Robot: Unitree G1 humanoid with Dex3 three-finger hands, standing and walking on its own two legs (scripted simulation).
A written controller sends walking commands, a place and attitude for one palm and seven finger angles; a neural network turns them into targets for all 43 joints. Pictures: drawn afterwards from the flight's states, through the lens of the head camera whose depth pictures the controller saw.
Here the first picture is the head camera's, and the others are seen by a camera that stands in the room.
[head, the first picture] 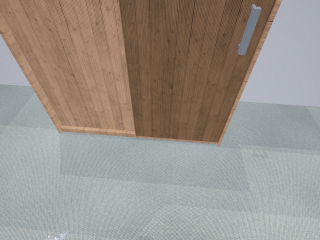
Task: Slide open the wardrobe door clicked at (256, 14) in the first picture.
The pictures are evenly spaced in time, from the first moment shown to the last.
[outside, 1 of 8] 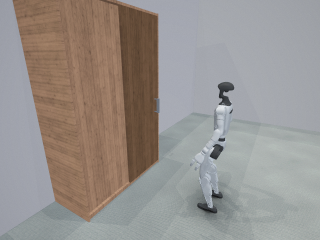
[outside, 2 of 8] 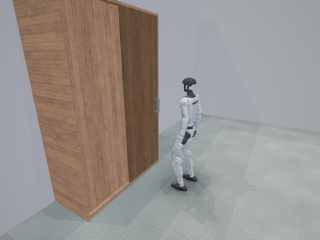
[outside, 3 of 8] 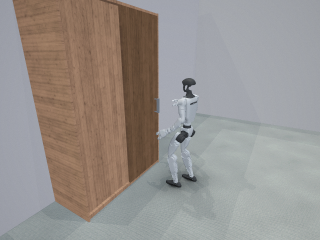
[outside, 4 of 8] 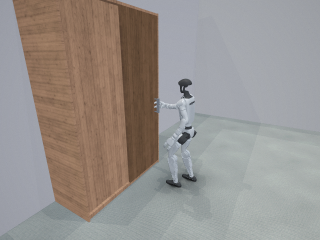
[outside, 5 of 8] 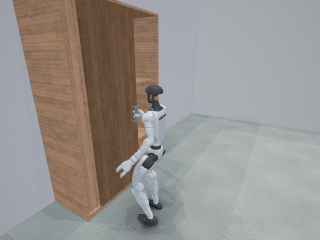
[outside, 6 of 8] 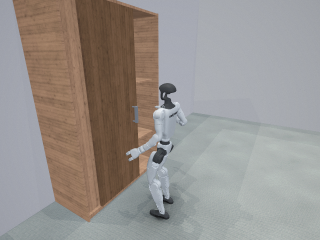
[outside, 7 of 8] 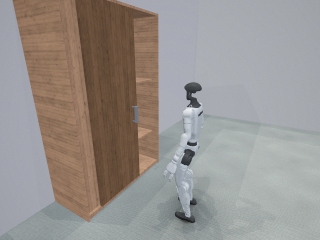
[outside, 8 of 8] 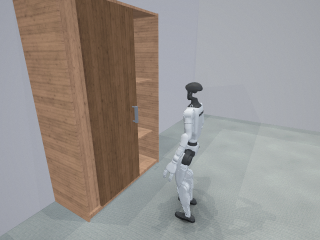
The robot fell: no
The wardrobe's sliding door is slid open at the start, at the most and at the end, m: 0.00 0.46 0.45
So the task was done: yes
